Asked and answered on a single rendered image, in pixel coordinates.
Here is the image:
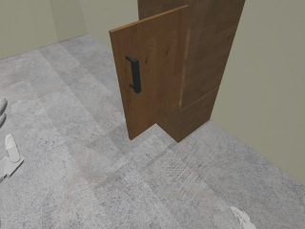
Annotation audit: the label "handle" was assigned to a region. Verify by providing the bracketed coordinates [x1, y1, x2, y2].
[125, 55, 141, 94]

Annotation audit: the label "robot left hand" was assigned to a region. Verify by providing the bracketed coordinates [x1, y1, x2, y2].
[0, 98, 25, 183]

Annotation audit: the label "robot right hand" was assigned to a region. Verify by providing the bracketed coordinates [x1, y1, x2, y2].
[230, 206, 257, 229]

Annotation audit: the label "cupboard door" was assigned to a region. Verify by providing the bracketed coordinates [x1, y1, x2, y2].
[109, 5, 190, 140]

